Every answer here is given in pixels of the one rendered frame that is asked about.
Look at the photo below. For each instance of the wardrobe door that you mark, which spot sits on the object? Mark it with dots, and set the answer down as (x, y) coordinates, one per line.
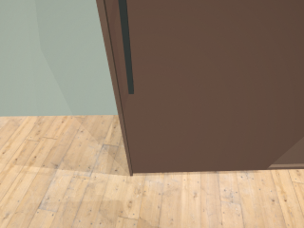
(295, 155)
(218, 84)

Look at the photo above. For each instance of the handle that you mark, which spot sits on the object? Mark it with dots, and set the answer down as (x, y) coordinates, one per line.
(126, 45)

